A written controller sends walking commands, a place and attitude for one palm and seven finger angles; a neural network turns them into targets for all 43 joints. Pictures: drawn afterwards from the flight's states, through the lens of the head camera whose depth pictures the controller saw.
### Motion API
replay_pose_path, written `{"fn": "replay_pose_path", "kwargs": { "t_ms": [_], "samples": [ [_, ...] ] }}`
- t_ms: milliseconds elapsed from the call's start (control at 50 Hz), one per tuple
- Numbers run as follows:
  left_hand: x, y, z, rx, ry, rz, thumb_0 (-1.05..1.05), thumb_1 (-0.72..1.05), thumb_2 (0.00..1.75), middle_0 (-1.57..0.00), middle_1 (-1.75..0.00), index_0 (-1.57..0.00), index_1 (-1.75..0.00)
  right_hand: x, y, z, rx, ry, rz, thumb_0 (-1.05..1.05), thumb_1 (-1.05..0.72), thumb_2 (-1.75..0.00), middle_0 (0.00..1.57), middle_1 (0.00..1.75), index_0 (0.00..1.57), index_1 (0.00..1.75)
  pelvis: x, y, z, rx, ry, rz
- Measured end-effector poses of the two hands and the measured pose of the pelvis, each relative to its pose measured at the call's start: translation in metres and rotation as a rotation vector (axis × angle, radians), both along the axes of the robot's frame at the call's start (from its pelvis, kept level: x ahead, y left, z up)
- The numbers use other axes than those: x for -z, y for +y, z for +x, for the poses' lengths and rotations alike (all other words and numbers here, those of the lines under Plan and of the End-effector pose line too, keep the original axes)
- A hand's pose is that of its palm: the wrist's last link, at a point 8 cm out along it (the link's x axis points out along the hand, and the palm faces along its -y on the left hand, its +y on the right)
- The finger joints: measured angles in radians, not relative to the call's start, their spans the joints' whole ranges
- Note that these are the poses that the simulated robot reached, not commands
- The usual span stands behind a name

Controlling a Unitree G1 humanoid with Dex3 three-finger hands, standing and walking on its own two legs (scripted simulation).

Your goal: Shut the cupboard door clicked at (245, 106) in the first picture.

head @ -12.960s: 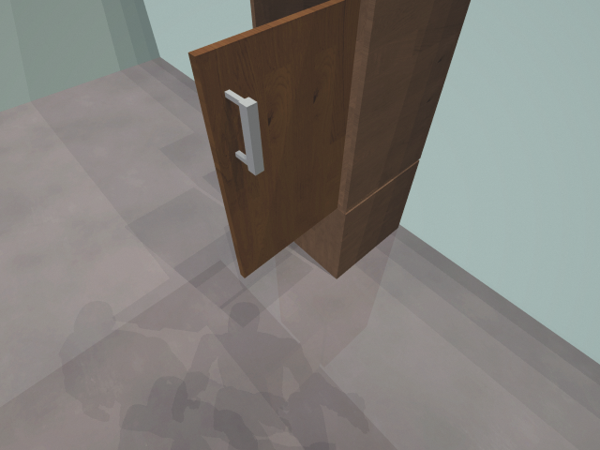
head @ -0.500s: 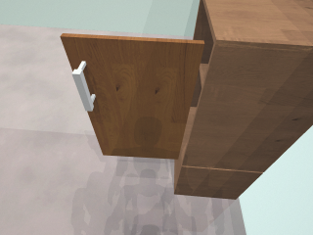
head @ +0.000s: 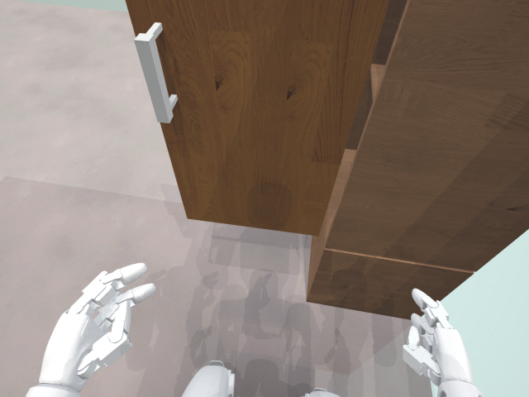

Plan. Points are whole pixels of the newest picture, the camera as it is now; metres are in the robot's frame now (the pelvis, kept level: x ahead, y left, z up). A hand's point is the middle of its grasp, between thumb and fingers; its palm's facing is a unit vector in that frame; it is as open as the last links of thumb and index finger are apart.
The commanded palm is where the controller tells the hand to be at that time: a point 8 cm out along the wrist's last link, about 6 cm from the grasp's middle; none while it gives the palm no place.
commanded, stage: raise the hand and make a fist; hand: left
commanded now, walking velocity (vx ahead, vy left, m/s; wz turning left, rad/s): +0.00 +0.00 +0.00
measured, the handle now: (160, 75) +0.55 +0.22 +0.19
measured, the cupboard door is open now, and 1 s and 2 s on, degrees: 92 92 92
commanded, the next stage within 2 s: bring the fist close to the handle in 1.50 s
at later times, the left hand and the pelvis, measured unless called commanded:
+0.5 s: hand (108, 286) +0.22 +0.21 +0.11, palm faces -0.03 -1.00 -0.05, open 3.8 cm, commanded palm +0.19 +0.26 +0.12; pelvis +0.01 +0.03 +0.03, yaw +0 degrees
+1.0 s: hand (93, 245) +0.24 +0.21 +0.18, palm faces -0.03 -1.00 -0.07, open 3.1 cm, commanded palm +0.21 +0.26 +0.19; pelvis +0.02 +0.02 +0.06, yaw +1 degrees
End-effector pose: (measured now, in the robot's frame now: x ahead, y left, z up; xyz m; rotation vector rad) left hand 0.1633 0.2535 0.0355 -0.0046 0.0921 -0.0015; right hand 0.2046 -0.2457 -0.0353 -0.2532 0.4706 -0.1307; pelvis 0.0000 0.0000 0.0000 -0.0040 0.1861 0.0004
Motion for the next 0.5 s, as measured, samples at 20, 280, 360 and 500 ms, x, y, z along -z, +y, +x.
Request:
{"fn": "replay_pose_path", "kwargs": {
  "t_ms": [20, 280, 360, 500],
  "samples": [
    [-0.002, 0.003, -0.006, -0.024, -0.007, 0.006, 0.01, 0.9, 0.9, -0.44, -0.55, -0.43, -0.55, 0.001, 0.003, 0.002, -0.012, -0.005, -0.004, 0.01, -0.9, -0.9, 0.2, 0.3, 0.2, 0.3, 0.001, 0.0, -0.001, -0.005, -0.002, -0.008],
    [-0.049, -0.005, 0.037, 0.093, -0.043, 0.026, 0.01, 0.9, 0.9, -0.67, -0.81, -0.67, -0.81, 0.015, 0.047, -0.036, 0.008, 0.123, 0.08, 0.01, -0.9, -0.9, 0.21, 0.3, 0.2, 0.3, -0.015, 0.013, -0.001, -0.011, -0.026, -0.04],
    [-0.063, 0.005, 0.041, 0.045, -0.037, 0.037, 0.01, 0.9, 0.9, -0.74, -0.89, -0.74, -0.89, 0.011, 0.047, -0.051, 0.041, 0.161, 0.086, 0.01, -0.9, -0.9, 0.21, 0.3, 0.2, 0.3, -0.024, 0.018, 0.005, 0.001, -0.033, -0.032],
    [-0.078, 0.011, 0.04, 0.03, -0.076, 0.049, 0.01, 0.9, 0.9, -0.87, -1.03, -0.87, -1.03, 0.005, 0.038, -0.053, 0.031, 0.183, 0.043, 0.01, -0.9, -0.9, 0.21, 0.3, 0.2, 0.3, -0.03, 0.025, 0.011, -0.005, -0.048, -0.031]
  ]
}}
